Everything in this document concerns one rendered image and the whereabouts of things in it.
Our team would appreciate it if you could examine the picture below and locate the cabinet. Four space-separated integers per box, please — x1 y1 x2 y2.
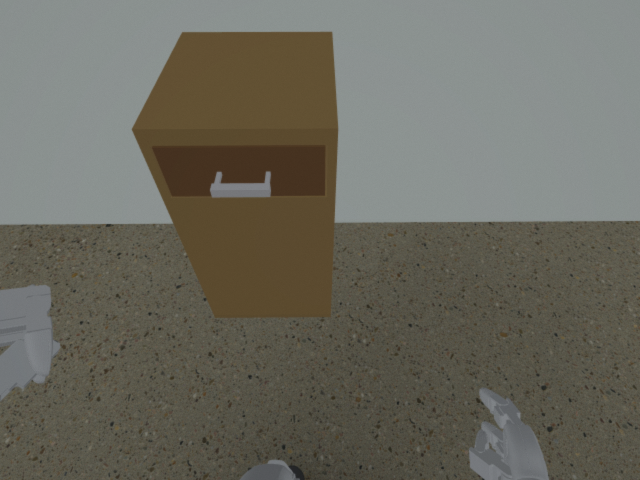
132 32 338 318

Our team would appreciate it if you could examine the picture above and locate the drawer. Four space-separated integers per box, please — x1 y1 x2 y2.
152 145 326 197

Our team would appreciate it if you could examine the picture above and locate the left robot shin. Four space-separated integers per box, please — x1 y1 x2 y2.
267 460 294 474

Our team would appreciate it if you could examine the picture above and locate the left robot hand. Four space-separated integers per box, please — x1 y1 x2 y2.
0 284 60 402

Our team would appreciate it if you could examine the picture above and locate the handle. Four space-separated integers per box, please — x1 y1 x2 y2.
210 171 271 197

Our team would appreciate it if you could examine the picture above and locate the right robot hand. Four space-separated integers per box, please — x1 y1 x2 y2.
469 388 549 480

